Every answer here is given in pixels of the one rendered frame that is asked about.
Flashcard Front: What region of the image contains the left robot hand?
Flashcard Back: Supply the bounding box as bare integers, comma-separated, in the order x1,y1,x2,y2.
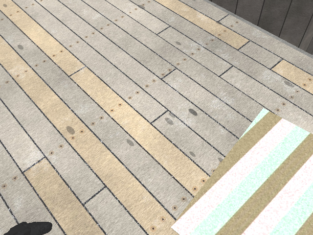
4,221,53,235

